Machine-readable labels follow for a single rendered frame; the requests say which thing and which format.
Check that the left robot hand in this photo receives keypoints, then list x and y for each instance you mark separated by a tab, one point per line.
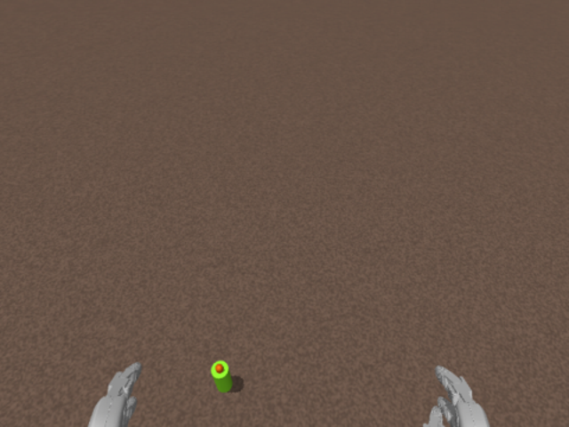
116	409

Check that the bottle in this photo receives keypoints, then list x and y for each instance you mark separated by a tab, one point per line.
221	376

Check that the right robot hand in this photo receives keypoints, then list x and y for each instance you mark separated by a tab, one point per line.
463	411

